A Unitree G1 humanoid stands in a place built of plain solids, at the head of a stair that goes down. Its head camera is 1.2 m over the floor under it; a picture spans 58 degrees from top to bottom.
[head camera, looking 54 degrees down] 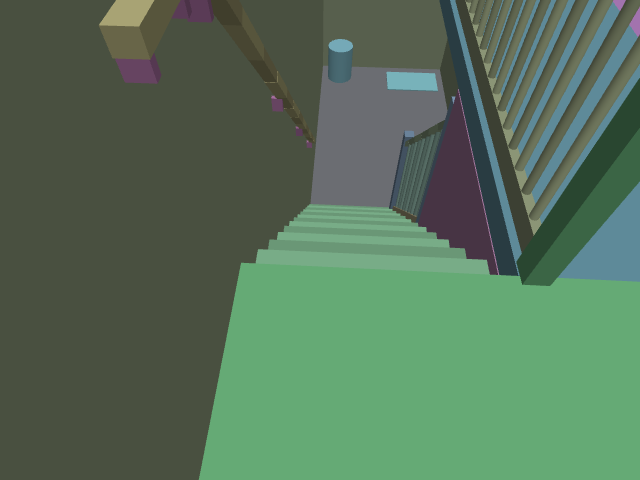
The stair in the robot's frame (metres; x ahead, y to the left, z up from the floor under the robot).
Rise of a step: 0.21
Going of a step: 0.20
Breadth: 0.90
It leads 3 degrees to the right of straight ahead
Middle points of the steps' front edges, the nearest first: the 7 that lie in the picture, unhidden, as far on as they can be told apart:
0.75 -0.19 0.00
0.95 -0.20 -0.21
1.16 -0.21 -0.42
1.36 -0.22 -0.63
1.56 -0.24 -0.84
1.76 -0.25 -1.04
1.96 -0.26 -1.25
